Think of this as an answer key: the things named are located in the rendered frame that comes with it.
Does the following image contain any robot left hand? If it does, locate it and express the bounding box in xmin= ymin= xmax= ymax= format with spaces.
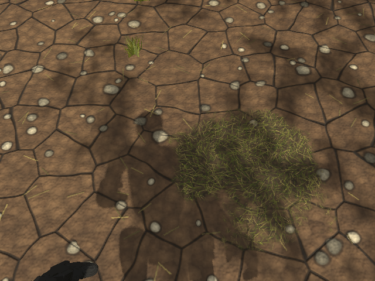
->
xmin=34 ymin=261 xmax=98 ymax=281

